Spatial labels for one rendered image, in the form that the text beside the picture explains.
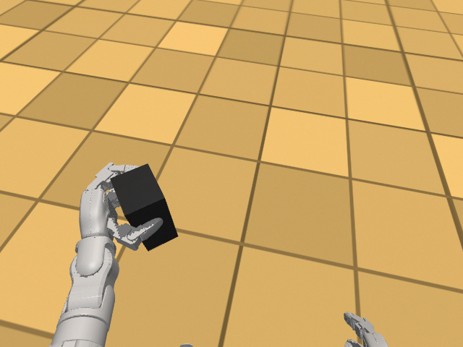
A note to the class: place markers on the left robot arm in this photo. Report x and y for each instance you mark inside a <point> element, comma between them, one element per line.
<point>86,316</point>

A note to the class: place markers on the left robot hand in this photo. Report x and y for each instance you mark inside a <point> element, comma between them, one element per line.
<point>99,218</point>

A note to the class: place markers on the right robot hand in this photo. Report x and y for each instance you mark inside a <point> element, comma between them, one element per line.
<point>365,331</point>

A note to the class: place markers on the carton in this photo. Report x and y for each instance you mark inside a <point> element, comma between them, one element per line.
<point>142,200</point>

